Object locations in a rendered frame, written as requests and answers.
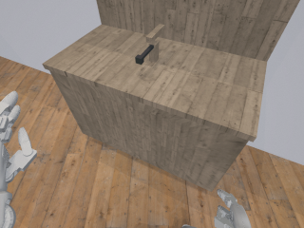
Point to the robot right hand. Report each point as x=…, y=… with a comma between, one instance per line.
x=235, y=218

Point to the tap lever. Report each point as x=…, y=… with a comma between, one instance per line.
x=139, y=59

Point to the robot left hand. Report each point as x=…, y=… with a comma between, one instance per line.
x=9, y=113

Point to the robot left forearm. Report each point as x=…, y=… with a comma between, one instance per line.
x=7, y=213

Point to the counter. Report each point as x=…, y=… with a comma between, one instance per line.
x=194, y=103

